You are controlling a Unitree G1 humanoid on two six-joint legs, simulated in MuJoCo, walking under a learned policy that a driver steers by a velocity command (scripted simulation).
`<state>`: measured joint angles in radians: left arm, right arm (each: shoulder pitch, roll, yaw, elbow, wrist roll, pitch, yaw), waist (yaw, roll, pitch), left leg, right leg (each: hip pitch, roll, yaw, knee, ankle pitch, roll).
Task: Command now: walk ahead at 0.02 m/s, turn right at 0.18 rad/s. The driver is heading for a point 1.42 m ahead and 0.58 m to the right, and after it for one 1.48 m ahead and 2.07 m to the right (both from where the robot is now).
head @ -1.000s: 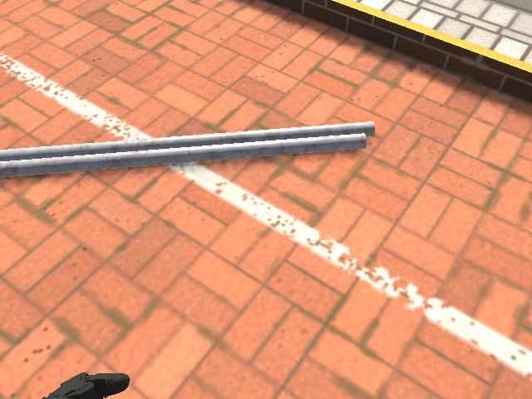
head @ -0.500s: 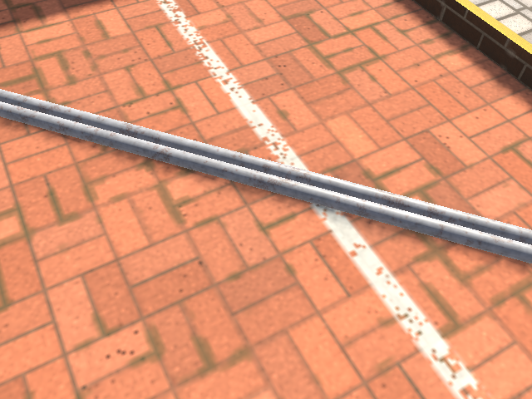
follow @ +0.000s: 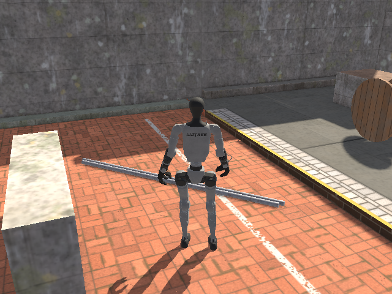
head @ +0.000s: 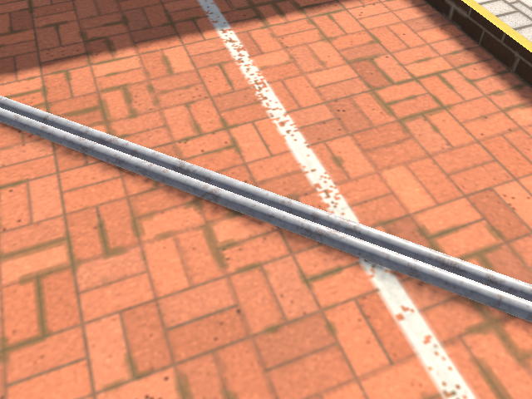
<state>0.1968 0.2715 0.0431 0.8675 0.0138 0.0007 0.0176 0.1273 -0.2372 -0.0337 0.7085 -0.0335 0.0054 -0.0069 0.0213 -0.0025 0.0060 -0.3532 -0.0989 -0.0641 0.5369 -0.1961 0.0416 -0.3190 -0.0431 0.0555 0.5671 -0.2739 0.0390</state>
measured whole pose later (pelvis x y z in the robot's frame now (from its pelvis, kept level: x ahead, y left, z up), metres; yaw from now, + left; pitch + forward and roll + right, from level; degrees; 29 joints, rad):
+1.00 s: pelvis +0.04 -0.07 +0.00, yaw -29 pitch +2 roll +0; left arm 0.21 0.28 0.04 0.68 0.00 0.02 0.01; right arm 0.17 -0.29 -0.07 0.74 0.01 -0.04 0.00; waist 0.01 -0.01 -0.02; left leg -0.25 -0.01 -0.03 0.50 -0.28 0.00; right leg -0.28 0.11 0.16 0.56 -0.30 -0.06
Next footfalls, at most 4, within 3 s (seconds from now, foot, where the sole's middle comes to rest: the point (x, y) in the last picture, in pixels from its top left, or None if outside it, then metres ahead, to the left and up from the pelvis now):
0.50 right None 0.03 -0.17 -0.77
1.00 left None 0.13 0.02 -0.77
1.40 right None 0.24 -0.36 -0.77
1.92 left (414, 351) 0.63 -0.33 -0.77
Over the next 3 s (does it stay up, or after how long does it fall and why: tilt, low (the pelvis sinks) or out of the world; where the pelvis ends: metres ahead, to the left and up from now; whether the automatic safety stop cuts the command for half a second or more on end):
stays up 0.93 -0.54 0.03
